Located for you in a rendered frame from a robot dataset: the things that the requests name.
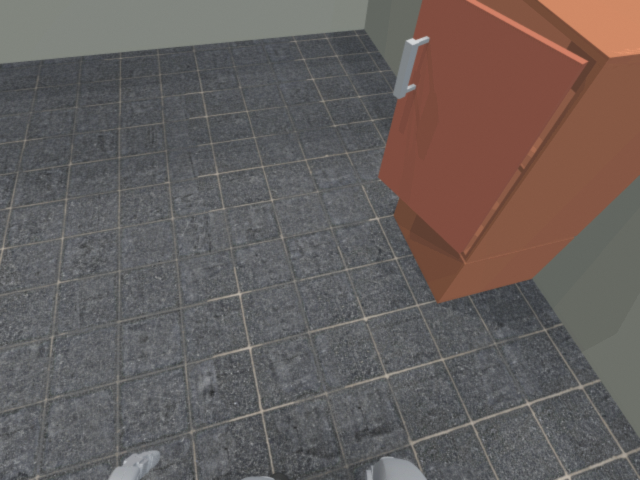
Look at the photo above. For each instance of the cupboard door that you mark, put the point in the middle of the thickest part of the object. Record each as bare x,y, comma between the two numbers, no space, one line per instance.
486,87

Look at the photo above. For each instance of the robot right thigh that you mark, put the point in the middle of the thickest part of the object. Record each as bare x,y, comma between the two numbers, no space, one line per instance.
394,469

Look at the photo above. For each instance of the left robot hand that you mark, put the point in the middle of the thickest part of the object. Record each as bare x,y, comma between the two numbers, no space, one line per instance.
136,466

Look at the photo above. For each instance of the handle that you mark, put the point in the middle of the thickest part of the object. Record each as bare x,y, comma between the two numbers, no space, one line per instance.
406,66

